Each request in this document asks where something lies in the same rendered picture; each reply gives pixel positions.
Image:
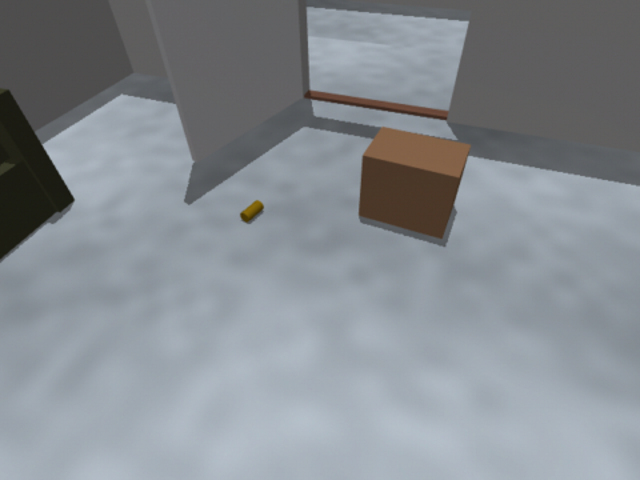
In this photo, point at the armchair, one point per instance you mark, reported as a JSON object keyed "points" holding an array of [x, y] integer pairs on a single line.
{"points": [[31, 189]]}

